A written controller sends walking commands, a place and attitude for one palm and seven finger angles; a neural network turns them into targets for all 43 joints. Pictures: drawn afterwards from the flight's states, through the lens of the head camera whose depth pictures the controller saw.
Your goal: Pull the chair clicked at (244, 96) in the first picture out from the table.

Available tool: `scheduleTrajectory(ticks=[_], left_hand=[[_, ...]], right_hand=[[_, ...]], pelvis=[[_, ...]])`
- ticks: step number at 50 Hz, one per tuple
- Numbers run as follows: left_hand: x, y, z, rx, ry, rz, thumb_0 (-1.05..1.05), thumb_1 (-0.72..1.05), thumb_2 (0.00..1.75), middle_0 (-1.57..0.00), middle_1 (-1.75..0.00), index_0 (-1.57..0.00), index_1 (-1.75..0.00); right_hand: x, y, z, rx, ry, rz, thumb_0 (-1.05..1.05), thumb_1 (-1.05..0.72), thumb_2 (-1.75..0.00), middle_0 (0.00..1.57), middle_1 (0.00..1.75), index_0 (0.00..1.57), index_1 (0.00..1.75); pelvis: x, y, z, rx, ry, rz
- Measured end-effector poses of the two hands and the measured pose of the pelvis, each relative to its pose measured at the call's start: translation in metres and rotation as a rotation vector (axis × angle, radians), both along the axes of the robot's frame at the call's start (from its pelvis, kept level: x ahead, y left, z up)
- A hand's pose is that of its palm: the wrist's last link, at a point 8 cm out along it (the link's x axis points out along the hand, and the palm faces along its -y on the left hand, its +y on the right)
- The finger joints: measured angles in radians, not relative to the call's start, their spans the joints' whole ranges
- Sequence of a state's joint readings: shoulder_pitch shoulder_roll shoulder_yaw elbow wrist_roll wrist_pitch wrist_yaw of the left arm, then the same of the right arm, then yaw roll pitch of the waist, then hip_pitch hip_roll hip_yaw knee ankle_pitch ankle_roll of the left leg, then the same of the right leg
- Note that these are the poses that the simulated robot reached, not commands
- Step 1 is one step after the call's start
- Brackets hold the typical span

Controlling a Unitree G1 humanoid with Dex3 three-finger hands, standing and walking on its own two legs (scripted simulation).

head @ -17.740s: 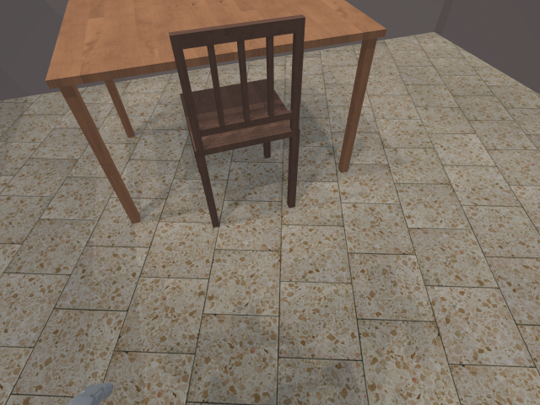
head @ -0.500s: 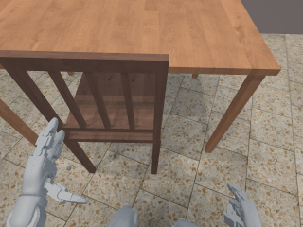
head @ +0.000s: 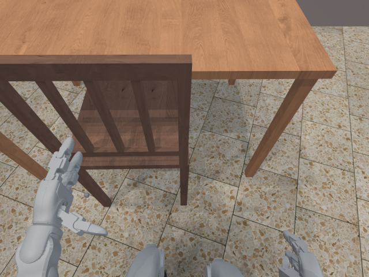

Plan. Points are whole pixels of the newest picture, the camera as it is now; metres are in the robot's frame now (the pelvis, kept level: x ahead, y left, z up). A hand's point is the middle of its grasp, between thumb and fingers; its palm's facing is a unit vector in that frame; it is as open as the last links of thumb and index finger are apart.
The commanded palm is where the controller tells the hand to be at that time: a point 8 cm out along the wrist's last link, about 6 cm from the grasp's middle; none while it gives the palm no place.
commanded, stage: aim the fingers beside a spindle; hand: left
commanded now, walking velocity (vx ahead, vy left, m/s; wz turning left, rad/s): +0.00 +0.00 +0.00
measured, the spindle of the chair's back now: (108, 120) +0.47 +0.21 +0.01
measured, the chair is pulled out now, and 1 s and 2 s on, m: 0.00 0.00 0.00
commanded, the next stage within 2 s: none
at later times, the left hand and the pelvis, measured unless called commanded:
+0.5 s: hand (94, 183) +0.31 +0.20 +0.01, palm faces +0.04 -1.00 -0.03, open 16.9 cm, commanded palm +0.29 +0.25 +0.01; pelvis -0.01 +0.02 -0.02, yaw +0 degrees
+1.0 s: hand (109, 174) +0.34 +0.18 -0.01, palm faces +0.02 -1.00 -0.03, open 16.9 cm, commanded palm +0.31 +0.24 +0.00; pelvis -0.01 +0.03 -0.02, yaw -1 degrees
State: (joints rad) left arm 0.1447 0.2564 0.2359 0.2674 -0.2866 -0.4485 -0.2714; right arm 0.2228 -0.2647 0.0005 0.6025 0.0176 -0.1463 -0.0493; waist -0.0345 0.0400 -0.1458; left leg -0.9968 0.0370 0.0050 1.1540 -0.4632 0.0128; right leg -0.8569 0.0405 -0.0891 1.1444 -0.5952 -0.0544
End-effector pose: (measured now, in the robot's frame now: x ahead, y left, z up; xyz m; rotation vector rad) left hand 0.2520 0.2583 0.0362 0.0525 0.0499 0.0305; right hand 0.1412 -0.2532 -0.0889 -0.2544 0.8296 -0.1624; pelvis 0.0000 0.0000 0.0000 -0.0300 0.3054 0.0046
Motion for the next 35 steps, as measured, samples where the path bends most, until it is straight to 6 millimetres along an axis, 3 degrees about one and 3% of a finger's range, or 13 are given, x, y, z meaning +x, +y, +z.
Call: scheduleTrajectory(ticks=[5, 16, 25, 35], left_hand=[[0.009, 0.001, 0.002, 0.005, -0.044, 0.005, -0.01, -0.5, 0.3, -0.06, -0.08, -0.06, -0.08], [0.021, -0.01, -0.014, -0.024, -0.017, -0.02, -0.01, -0.5, 0.3, -0.06, -0.08, -0.06, -0.08], [0.031, -0.001, -0.021, -0.017, -0.045, 0.01, -0.01, -0.5, 0.3, -0.06, -0.08, -0.06, -0.08], [0.043, -0.016, -0.031, -0.034, -0.043, -0.027, -0.01, -0.5, 0.3, -0.06, -0.08, -0.06, -0.08]], right_hand=[[-0.003, 0.003, -0.003, -0.003, 0.012, 0.003, 0.01, -0.9, -0.9, 0.2, 0.3, 0.2, 0.3], [-0.003, 0.017, -0.008, 0.005, 0.022, 0.012, 0.01, -0.9, -0.9, 0.2, 0.3, 0.2, 0.3], [-0.002, 0.026, -0.016, 0.005, 0.049, 0.034, 0.01, -0.9, -0.9, 0.2, 0.3, 0.2, 0.3], [-0.008, 0.031, -0.022, -0.003, 0.081, 0.029, 0.01, -0.9, -0.9, 0.2, 0.3, 0.2, 0.3]], pelvis=[[-0.001, 0.003, -0.003, -0.004, 0.009, 0.001], [-0.004, 0.014, -0.008, -0.009, 0.027, -0.005], [-0.008, 0.019, -0.015, -0.02, 0.042, 0.0], [-0.01, 0.026, -0.02, -0.026, 0.057, -0.002]])
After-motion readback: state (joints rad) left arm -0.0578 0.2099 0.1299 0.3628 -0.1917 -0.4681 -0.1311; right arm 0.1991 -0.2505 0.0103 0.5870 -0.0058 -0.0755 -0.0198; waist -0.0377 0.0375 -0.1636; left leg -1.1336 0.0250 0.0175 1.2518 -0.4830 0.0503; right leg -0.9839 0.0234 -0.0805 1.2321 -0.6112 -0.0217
